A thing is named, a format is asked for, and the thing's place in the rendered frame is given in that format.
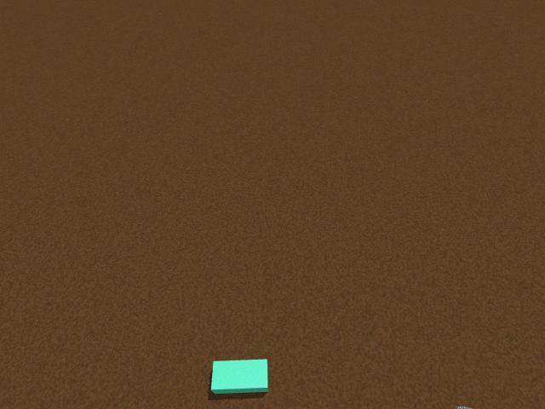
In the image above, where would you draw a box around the carton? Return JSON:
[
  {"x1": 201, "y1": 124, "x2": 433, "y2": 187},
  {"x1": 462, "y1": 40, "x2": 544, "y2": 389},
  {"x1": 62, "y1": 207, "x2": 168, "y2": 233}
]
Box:
[{"x1": 211, "y1": 359, "x2": 268, "y2": 394}]

